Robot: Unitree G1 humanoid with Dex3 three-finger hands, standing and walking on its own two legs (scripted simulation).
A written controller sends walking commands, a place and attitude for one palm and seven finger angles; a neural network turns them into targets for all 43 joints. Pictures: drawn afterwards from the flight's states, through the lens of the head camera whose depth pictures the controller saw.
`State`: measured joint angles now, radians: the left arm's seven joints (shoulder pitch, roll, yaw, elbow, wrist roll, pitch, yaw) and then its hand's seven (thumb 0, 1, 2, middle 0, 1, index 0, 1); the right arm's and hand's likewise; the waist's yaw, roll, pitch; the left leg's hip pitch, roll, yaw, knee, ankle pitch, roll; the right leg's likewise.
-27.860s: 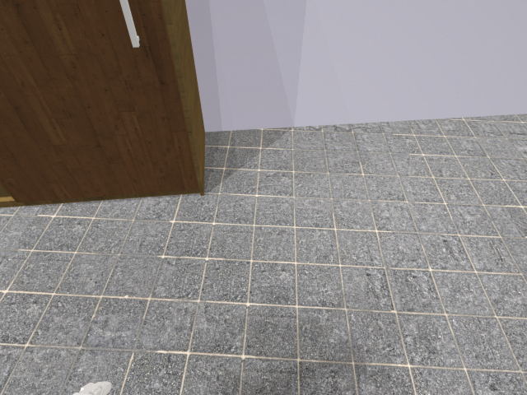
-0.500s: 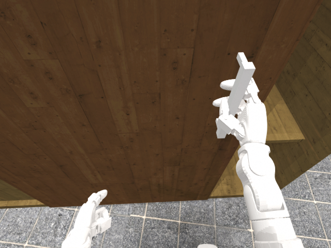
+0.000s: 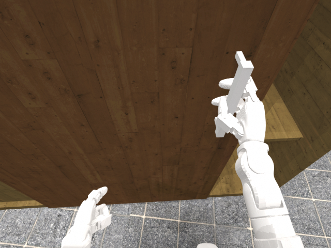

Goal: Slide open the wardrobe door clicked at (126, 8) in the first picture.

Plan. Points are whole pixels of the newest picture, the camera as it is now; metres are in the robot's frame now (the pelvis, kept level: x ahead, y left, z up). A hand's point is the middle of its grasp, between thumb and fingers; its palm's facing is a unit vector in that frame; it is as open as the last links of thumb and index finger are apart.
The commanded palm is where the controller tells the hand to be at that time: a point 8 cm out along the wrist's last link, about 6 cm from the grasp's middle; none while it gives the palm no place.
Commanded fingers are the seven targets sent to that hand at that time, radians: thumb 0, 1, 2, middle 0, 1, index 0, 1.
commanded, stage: step sideways, sliding the door along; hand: right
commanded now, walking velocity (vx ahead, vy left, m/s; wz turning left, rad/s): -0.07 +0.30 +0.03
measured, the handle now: (228, 100) +0.40 -0.15 +0.14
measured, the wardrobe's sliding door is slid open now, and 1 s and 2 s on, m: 0.35 0.35 0.35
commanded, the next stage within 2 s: stop walking and hold the door there in 0.42 s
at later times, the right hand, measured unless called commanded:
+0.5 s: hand (219, 116) +0.35 -0.12 +0.15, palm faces +0.08 +1.00 -0.02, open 5.9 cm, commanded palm +0.33 -0.11 +0.15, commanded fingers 0.00 -0.90 -0.90 0.45 1.40 0.45 1.40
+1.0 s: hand (224, 117) +0.34 -0.13 +0.15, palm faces -0.03 +1.00 -0.06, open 5.8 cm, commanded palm +0.33 -0.15 +0.14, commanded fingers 0.00 -0.90 -0.90 0.45 1.40 0.45 1.40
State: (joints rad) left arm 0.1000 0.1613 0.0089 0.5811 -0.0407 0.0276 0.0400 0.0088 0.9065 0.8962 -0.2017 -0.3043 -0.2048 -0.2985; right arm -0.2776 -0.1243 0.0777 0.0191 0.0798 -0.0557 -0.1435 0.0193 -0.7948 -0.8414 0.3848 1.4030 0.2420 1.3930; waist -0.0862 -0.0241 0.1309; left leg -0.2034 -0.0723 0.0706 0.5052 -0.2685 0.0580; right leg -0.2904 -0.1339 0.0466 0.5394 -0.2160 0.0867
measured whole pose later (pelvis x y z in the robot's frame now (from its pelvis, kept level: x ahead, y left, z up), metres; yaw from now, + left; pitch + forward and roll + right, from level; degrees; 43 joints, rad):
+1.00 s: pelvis +0.00 -0.05 +0.01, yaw +3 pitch -2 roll +0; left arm 0.18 0.19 -0.03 0.66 -0.03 0.00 0.08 0.01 0.91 0.90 -0.20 -0.30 -0.20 -0.30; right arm -0.20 -0.13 0.07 0.11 0.07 -0.04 -0.13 0.03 -0.75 -0.79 0.45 1.40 0.32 1.39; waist -0.01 -0.02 0.02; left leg -0.18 0.00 -0.02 0.44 -0.23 -0.01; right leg -0.22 -0.07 -0.06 0.45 -0.18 0.03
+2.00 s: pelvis -0.04 -0.04 -0.01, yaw +3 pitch -3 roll -1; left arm 0.26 0.25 -0.01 0.66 -0.05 -0.14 0.00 0.01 0.91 0.90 -0.20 -0.30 -0.21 -0.30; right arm -0.44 -0.18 -0.04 0.53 0.10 -0.23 -0.01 0.00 0.27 -0.34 0.43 1.34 0.27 1.29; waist 0.03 0.00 -0.03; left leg -0.34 0.01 -0.01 0.66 -0.28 0.01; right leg -0.36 -0.04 -0.02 0.60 -0.23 0.02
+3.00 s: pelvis +0.03 -0.06 -0.01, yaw +4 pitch +1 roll +1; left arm 0.24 0.22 -0.04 0.63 -0.03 -0.22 0.04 0.01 0.90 0.90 -0.20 -0.30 -0.21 -0.30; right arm 0.02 -0.25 -0.15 -0.05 0.21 -0.11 0.18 -0.01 0.56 -0.20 0.26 1.15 0.25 1.15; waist -0.03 -0.02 -0.07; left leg -0.30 0.01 -0.04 0.63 -0.35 -0.03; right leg -0.35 0.01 0.03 0.66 -0.33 0.00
